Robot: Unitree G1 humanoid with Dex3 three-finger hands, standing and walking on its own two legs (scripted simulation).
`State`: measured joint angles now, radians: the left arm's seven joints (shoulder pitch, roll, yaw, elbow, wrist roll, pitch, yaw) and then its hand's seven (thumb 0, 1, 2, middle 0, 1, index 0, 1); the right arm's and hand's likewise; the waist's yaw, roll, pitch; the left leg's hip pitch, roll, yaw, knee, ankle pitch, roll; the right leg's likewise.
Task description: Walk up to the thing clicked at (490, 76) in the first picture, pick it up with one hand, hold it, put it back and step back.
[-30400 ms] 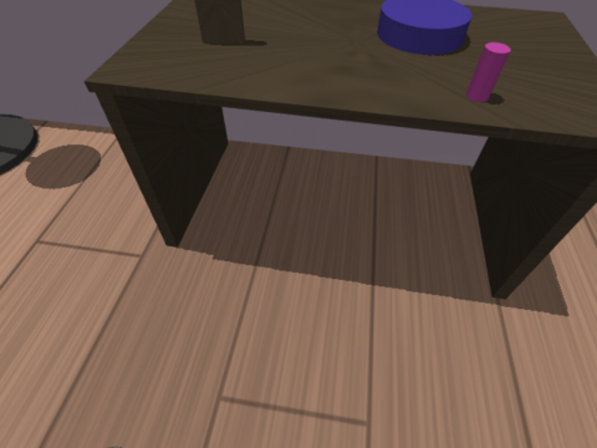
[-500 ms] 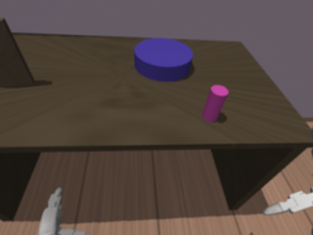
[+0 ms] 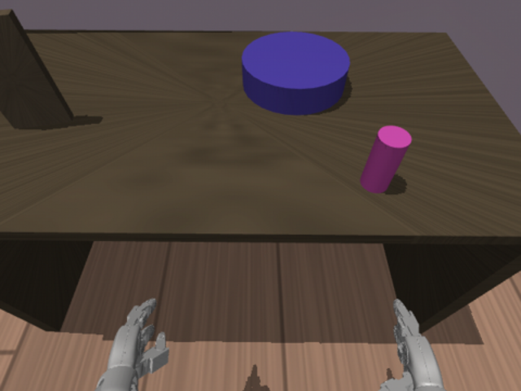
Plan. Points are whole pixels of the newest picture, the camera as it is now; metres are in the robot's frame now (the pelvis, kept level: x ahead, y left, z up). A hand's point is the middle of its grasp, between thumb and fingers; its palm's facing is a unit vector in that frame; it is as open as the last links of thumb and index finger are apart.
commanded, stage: home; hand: right
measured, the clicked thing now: (383, 161) +0.48 -0.22 +0.05
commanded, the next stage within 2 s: none
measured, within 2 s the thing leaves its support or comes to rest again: neither
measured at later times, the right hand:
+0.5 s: hand (366, 340) +0.20 -0.17 -0.10, palm faces +0.06 +0.97 -0.23, open 17.3 cm
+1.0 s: hand out of the picture +0.06 -0.27 -0.14, palm faces -0.08 +0.92 -0.38, open 17.4 cm
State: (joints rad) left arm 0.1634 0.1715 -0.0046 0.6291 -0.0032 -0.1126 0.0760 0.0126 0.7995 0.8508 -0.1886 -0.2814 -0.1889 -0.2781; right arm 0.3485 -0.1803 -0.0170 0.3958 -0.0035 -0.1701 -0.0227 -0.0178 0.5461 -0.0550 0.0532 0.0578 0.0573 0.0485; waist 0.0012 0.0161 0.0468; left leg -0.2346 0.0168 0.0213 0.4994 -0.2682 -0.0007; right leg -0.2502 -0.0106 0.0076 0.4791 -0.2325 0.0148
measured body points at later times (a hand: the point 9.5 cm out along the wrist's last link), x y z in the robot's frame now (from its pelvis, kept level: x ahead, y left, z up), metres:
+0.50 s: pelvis +0.02 +0.00 +0.00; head +0.05 +0.00 +0.45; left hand +0.15 +0.25 -0.11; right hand +0.20 -0.22 -0.09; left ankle +0.00 +0.12 -0.74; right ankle +0.01 -0.13 -0.74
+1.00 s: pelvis +0.00 -0.01 +0.01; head -0.01 +0.00 +0.46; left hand +0.06 +0.29 -0.12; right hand +0.07 -0.32 -0.12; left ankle +0.00 +0.12 -0.74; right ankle +0.01 -0.13 -0.74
